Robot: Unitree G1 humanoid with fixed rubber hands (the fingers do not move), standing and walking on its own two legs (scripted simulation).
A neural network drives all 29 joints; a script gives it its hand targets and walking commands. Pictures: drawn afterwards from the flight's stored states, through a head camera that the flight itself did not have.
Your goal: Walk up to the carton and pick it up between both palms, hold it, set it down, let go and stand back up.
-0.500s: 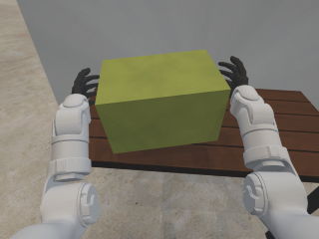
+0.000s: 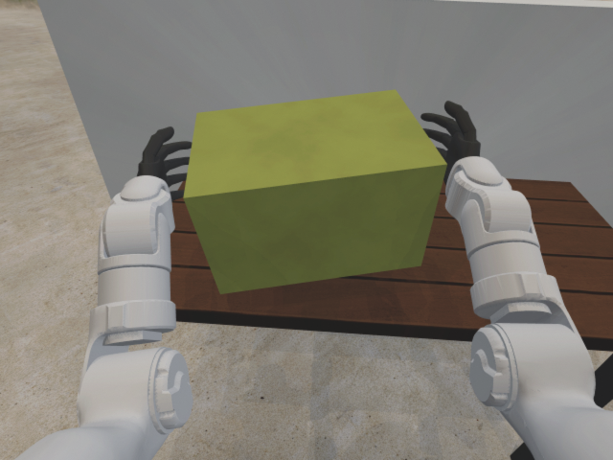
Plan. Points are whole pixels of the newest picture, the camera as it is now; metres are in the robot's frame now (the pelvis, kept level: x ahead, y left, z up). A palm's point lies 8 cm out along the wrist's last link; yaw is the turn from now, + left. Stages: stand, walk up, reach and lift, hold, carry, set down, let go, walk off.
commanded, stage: hold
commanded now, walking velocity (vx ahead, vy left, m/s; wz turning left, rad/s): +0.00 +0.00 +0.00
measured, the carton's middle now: (309, 189) +0.43 +0.00 +0.18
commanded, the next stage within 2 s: none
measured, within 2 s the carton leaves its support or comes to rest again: neither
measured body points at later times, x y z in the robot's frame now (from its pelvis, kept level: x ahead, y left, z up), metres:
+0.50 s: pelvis +0.01 +0.00 +0.00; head -0.05 +0.01 +0.45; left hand +0.39 +0.20 +0.22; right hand +0.41 -0.18 +0.26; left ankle +0.04 +0.11 -0.75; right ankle +0.05 -0.10 -0.75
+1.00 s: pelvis +0.01 +0.00 +0.00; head -0.06 +0.01 +0.45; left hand +0.39 +0.20 +0.23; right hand +0.40 -0.19 +0.26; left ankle +0.04 +0.11 -0.75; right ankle +0.05 -0.10 -0.75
